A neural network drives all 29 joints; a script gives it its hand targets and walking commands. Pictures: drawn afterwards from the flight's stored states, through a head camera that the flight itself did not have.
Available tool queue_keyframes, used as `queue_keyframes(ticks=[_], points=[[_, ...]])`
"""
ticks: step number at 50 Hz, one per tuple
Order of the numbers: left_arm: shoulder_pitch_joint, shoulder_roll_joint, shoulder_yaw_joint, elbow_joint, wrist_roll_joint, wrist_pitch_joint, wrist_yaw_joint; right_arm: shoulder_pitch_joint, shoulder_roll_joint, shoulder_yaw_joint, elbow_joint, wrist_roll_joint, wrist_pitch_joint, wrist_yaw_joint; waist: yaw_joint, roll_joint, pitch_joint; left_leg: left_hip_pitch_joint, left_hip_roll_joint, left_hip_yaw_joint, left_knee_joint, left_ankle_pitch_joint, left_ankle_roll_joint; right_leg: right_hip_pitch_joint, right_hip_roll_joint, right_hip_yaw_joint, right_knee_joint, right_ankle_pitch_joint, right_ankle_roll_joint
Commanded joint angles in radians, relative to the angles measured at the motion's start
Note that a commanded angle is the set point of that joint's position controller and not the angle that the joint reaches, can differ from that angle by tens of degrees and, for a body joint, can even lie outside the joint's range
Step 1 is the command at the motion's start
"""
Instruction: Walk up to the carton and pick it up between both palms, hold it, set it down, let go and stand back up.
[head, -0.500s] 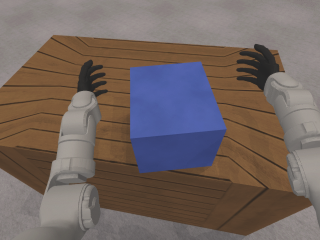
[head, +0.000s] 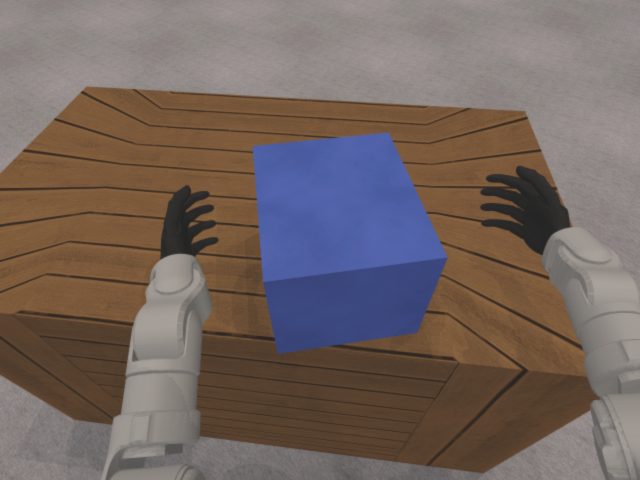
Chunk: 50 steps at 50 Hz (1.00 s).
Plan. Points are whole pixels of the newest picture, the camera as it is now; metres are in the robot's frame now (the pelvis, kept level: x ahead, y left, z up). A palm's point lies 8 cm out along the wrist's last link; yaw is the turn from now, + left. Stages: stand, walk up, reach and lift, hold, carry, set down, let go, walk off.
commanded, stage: set down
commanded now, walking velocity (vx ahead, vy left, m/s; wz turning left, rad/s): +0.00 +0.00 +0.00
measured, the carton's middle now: (335, 239) +0.45 +0.02 +0.01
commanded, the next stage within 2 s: none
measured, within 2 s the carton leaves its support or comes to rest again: neither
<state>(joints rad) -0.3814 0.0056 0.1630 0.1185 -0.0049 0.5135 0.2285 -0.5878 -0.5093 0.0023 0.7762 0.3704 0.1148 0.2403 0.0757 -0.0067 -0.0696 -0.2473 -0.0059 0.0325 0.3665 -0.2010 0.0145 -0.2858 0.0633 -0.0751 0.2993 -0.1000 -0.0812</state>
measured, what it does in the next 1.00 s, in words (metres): stands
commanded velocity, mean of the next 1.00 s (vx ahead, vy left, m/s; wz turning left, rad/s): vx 0.00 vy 0.00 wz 0.00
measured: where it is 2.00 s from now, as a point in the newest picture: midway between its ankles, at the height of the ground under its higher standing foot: outside the picture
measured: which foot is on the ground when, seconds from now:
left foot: down 0.00-1.00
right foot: down 0.00-1.00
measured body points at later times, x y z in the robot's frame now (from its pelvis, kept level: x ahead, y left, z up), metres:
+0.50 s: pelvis +0.01 +0.00 +0.00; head +0.00 +0.01 +0.45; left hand +0.30 +0.19 +0.07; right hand +0.33 -0.26 +0.06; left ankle -0.01 +0.11 -0.75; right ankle +0.03 -0.07 -0.75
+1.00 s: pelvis +0.02 -0.01 +0.00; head +0.03 +0.01 +0.45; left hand +0.27 +0.17 +0.04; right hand +0.29 -0.28 +0.04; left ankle -0.01 +0.11 -0.75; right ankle +0.03 -0.07 -0.75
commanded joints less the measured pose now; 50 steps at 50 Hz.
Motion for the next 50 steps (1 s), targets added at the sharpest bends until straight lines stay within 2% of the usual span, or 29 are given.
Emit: queue_keyframes(ticks=[1, 15, 30, 31, 33, 34, 35, 36, 37, 39, 41, 43, 44, 46, 47, 48, 49, 50], points=[[-0.237, 0.033, -0.028, -0.182, 0.016, -0.054, 0.007, -0.271, -0.193, -0.061, -0.142, 0.005, -0.055, 0.009, -0.009, -0.068, -0.316, -0.147, 0.02, -0.058, -0.065, 0.149, -0.017, 0.441, -0.082, 0.176, 0.036, 0.181, 0.036], [-0.017, -0.022, -0.09, -0.242, 0.047, -0.143, 0.024, -0.022, -0.197, -0.073, -0.234, 0.03, -0.146, 0.019, -0.021, -0.077, -0.237, -0.055, 0.034, -0.053, -0.065, 0.161, -0.008, 0.381, -0.08, 0.183, 0.014, 0.142, -0.002], [0.207, -0.064, -0.126, -0.284, 0.081, -0.257, 0.027, 0.247, -0.168, -0.061, -0.339, 0.058, -0.231, 0.016, -0.027, -0.088, -0.144, -0.065, 0.039, -0.049, -0.075, 0.122, -0.007, 0.381, -0.106, 0.238, 0.001, 0.105, -0.011], [0.206, -0.092, -0.177, -0.356, 0.054, -0.259, 0.037, 0.247, -0.216, -0.108, -0.352, 0.058, -0.246, 0.023, -0.066, -0.068, -0.147, -0.055, 0.053, -0.081, -0.086, 0.132, -0.024, 0.302, -0.088, 0.199, 0.006, 0.089, -0.003], [0.172, -0.08, -0.172, -0.309, 0.059, -0.259, 0.046, 0.221, -0.216, -0.092, -0.358, 0.06, -0.251, 0.03, -0.05, -0.083, -0.13, -0.053, 0.049, -0.074, -0.069, 0.094, -0.015, 0.25, -0.091, 0.206, -0.007, 0.004, -0.008], [0.191, -0.088, -0.164, -0.28, 0.065, -0.253, 0.045, 0.239, -0.199, -0.066, -0.346, 0.069, -0.246, 0.033, -0.031, -0.096, -0.12, -0.062, 0.049, -0.068, -0.066, 0.082, -0.009, 0.26, -0.096, 0.221, -0.013, -0.018, -0.01], [0.223, -0.089, -0.166, -0.298, 0.071, -0.252, 0.048, 0.291, -0.2, -0.062, -0.336, 0.073, -0.243, 0.036, -0.035, -0.086, -0.129, -0.055, 0.051, -0.07, -0.066, 0.087, -0.007, 0.275, -0.098, 0.232, -0.012, -0.039, -0.003], [0.23, -0.093, -0.173, -0.355, 0.069, -0.255, 0.055, 0.286, -0.206, -0.06, -0.353, 0.091, -0.249, 0.041, -0.02, -0.067, -0.151, -0.052, 0.056, -0.071, -0.067, 0.126, -0.009, 0.281, -0.094, 0.223, -0.001, -0.01, -0.009], [0.226, -0.091, -0.189, -0.343, 0.064, -0.25, 0.059, 0.269, -0.221, -0.077, -0.334, 0.085, -0.251, 0.042, -0.034, -0.078, -0.144, -0.057, 0.055, -0.07, -0.069, 0.116, -0.009, 0.27, -0.087, 0.208, -0.002, 0.005, -0.012], [0.247, -0.09, -0.174, -0.302, 0.063, -0.246, 0.056, 0.286, -0.21, -0.064, -0.354, 0.075, -0.252, 0.037, -0.024, -0.115, -0.109, -0.091, 0.05, -0.063, -0.071, 0.089, -0.001, 0.295, -0.099, 0.23, -0.006, -0.008, -0.003], [0.278, -0.101, -0.154, -0.287, 0.091, -0.248, 0.051, 0.313, -0.208, -0.056, -0.326, 0.087, -0.252, 0.036, -0.018, -0.108, -0.093, -0.087, 0.048, -0.069, -0.078, 0.087, -0.001, 0.312, -0.102, 0.235, 0.0, 0.011, 0.001], [0.367, -0.115, -0.155, -0.307, 0.107, -0.253, 0.041, 0.407, -0.2, -0.037, -0.32, 0.098, -0.261, 0.033, -0.026, -0.121, -0.086, -0.067, 0.047, -0.068, -0.074, 0.145, -0.004, 0.349, -0.101, 0.236, 0.002, 0.094, 0.005], [0.39, -0.115, -0.16, -0.333, 0.103, -0.271, 0.03, 0.413, -0.2, -0.039, -0.352, 0.097, -0.277, 0.029, -0.033, -0.147, -0.131, -0.073, 0.041, -0.068, -0.062, 0.158, -0.003, 0.382, -0.107, 0.244, 0.004, 0.148, 0.016], [0.419, -0.1, -0.15, -0.367, 0.104, -0.317, 0.023, 0.441, -0.188, -0.042, -0.409, 0.089, -0.316, 0.015, -0.038, -0.156, -0.169, -0.1, 0.035, -0.065, -0.047, 0.183, -0.007, 0.434, -0.119, 0.262, 0.029, 0.25, 0.031], [0.409, -0.094, -0.154, -0.369, 0.105, -0.337, 0.023, 0.435, -0.197, -0.052, -0.412, 0.086, -0.334, 0.011, -0.047, -0.147, -0.182, -0.119, 0.032, -0.068, -0.044, 0.165, -0.01, 0.444, -0.121, 0.261, 0.037, 0.271, 0.033], [0.396, -0.095, -0.156, -0.357, 0.112, -0.353, 0.027, 0.432, -0.171, -0.042, -0.399, 0.092, -0.347, 0.01, -0.037, -0.116, -0.165, -0.151, 0.032, -0.067, -0.04, 0.142, -0.014, 0.439, -0.128, 0.268, 0.042, 0.264, 0.024], [0.462, -0.105, -0.157, -0.356, 0.123, -0.364, 0.027, 0.498, -0.163, -0.029, -0.376, 0.099, -0.353, 0.011, -0.037, -0.121, -0.126, -0.149, 0.035, -0.066, -0.048, 0.147, -0.012, 0.452, -0.128, 0.265, 0.038, 0.267, 0.022], [0.456, -0.102, -0.165, -0.355, 0.13, -0.373, 0.025, 0.503, -0.156, -0.034, -0.351, 0.104, -0.362, 0.011, -0.047, -0.094, -0.126, -0.159, 0.034, -0.066, -0.045, 0.128, -0.014, 0.444, -0.134, 0.271, 0.029, 0.236, 0.016]])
